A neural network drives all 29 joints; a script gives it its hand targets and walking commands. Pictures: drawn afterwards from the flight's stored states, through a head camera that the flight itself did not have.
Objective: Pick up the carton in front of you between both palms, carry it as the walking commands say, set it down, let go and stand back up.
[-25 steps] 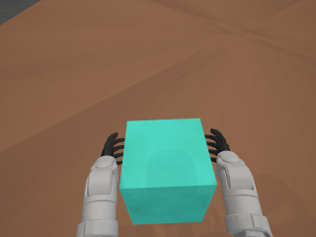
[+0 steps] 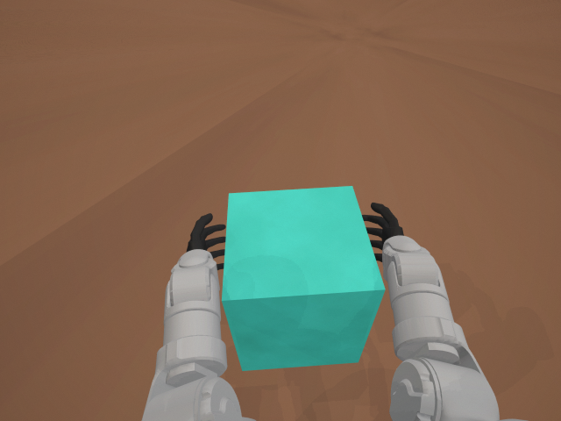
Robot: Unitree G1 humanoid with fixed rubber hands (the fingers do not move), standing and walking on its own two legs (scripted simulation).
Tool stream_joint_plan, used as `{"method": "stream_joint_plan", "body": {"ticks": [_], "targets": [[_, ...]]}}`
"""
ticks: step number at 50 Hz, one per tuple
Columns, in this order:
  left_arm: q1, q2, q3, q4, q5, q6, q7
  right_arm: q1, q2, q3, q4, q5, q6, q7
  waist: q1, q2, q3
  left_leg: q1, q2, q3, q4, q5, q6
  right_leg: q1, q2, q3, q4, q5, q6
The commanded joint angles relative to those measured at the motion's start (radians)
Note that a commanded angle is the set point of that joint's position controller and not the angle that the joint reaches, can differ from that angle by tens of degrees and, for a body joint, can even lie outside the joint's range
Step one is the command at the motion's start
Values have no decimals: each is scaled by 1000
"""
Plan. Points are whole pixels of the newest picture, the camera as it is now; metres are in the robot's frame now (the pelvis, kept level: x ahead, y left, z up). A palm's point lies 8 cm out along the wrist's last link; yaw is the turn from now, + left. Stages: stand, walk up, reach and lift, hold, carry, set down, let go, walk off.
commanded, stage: set down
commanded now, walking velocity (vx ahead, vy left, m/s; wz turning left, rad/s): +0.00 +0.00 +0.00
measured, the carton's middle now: (295, 280) +0.33 +0.01 -0.05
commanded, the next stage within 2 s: none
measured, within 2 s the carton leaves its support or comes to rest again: neither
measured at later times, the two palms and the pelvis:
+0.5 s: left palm (215, 295) +0.37 +0.18 -0.18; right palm (353, 281) +0.41 -0.12 -0.18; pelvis -0.02 +0.02 -0.10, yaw +0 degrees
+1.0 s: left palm (214, 305) +0.41 +0.21 -0.32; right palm (332, 297) +0.44 -0.09 -0.33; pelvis -0.04 +0.00 -0.22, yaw -1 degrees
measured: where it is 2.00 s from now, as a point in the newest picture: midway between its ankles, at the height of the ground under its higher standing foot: outside the picture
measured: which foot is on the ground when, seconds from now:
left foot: down 0.00-1.00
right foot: down 0.00-1.00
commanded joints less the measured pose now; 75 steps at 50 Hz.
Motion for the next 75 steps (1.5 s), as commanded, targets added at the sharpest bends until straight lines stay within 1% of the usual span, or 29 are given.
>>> {"method": "stream_joint_plan", "body": {"ticks": [1,2,3,4,6,8,10,12,14,16,18,20,23,25,27,32,38,44,49,53,57,61,66,70,75], "targets": [[-594,-655,-222,138,-76,-102,-133,-530,649,104,250,8,-133,195,-31,50,-128,-19,-61,30,-21,-213,-7,-268,59,-36,-28,-183,-41],[-586,-619,-191,143,-55,-126,-124,-517,604,61,261,-25,-155,185,-37,54,-147,-41,-64,32,-3,-181,-15,-299,64,-42,-3,-155,-40],[-580,-594,-174,144,-44,-153,-117,-515,572,40,259,-45,-180,176,-39,57,-178,-65,-68,34,18,-141,-20,-322,67,-43,20,-124,-38],[-577,-576,-169,142,-41,-184,-112,-522,548,34,248,-55,-210,168,-41,58,-219,-95,-72,36,49,-99,-24,-351,69,-44,50,-96,-36],[-568,-575,-183,140,-50,-249,-107,-552,528,61,229,-50,-272,160,-36,53,-300,-152,-79,36,116,-22,-30,-426,77,-51,113,-54,-31],[-573,-617,-220,138,-72,-315,-104,-587,555,125,221,-24,-339,158,-32,42,-400,-188,-84,29,179,57,-37,-502,87,-60,170,-14,-29],[-596,-675,-296,136,-115,-384,-103,-622,609,213,208,20,-406,159,-37,22,-516,-205,-82,20,247,135,-42,-578,100,-64,226,20,-25],[-629,-719,-374,140,-150,-439,-102,-655,668,297,201,64,-457,162,-43,8,-640,-235,-80,16,317,199,-36,-643,109,-65,286,47,-17],[-679,-770,-466,115,-187,-473,-99,-694,721,385,169,112,-485,164,-45,-3,-825,-246,-86,17,385,271,-33,-664,116,-71,349,97,-7],[-712,-826,-565,74,-227,-488,-97,-718,777,491,112,175,-494,166,-26,-11,-1029,-230,-90,16,451,357,-25,-698,126,-81,414,145,3],[-732,-835,-643,22,-265,-484,-99,-725,819,574,60,225,-486,165,-14,-8,-1192,-233,-95,20,512,402,-20,-756,135,-90,474,166,13],[-725,-822,-677,2,-282,-468,-108,-718,845,613,42,251,-465,160,-2,0,-1241,-288,-103,32,557,393,-23,-825,137,-95,518,171,22],[-699,-801,-667,22,-275,-435,-139,-700,874,615,54,255,-425,156,20,-4,-1189,-450,-112,59,601,294,-28,-895,139,-93,562,134,34],[-698,-788,-646,42,-272,-415,-162,-695,892,602,81,248,-400,154,33,-18,-1144,-579,-116,75,627,226,-28,-919,140,-86,587,107,37],[-708,-774,-621,68,-274,-398,-184,-695,902,580,110,242,-381,147,39,-32,-1110,-702,-117,87,656,177,-25,-938,138,-78,610,95,40],[-738,-714,-543,159,-271,-385,-224,-718,891,514,172,222,-371,106,45,-57,-1073,-927,-124,101,737,143,-18,-996,130,-66,672,117,51],[-795,-649,-489,209,-285,-408,-232,-792,855,491,180,229,-403,43,56,-54,-1137,-1077,-131,110,847,158,-21,-1052,134,-62,774,163,60],[-887,-593,-452,219,-302,-414,-231,-920,818,512,151,259,-417,-6,75,-76,-1200,-1201,-132,126,951,115,-28,-1084,147,-70,884,136,66],[-982,-559,-447,213,-323,-400,-227,-1032,800,535,134,286,-408,-28,99,-90,-1251,-1248,-129,140,1027,83,-36,-1130,160,-92,973,84,70],[-1061,-544,-440,219,-331,-379,-226,-1113,775,522,144,292,-390,-31,105,-86,-1264,-1259,-127,150,1076,47,-42,-1205,169,-120,1033,16,69],[-1138,-535,-435,229,-338,-360,-221,-1188,744,492,165,297,-378,-27,103,-62,-1252,-1246,-123,154,1117,22,-46,-1308,175,-150,1088,-52,66],[-1213,-526,-431,246,-341,-349,-214,-1260,704,453,198,300,-374,-19,92,-31,-1218,-1244,-119,153,1159,-10,-49,-1417,175,-173,1142,-117,58],[-1290,-511,-430,270,-343,-347,-205,-1330,653,409,244,309,-376,-4,81,10,-1178,-1242,-112,145,1209,-38,-49,-1529,175,-189,1216,-167,46],[-1327,-489,-443,289,-354,-355,-201,-1366,624,401,270,329,-382,10,83,29,-1160,-1226,-105,138,1255,-22,-47,-1591,171,-196,1276,-173,43],[-1363,-453,-477,291,-390,-376,-199,-1400,608,436,272,375,-396,19,95,26,-1161,-1206,-94,135,1326,64,-46,-1635,168,-198,1349,-137,47]]}}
